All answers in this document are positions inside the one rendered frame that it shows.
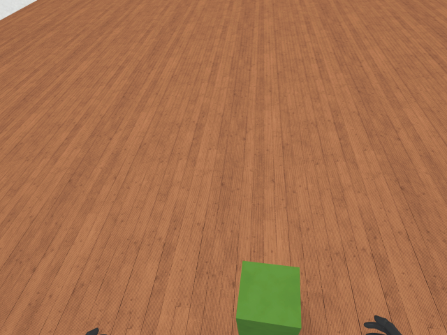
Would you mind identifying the carton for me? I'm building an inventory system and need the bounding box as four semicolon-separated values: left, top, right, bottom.
236;261;302;335

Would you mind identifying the robot right hand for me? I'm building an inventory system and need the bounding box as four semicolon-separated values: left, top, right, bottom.
364;315;402;335

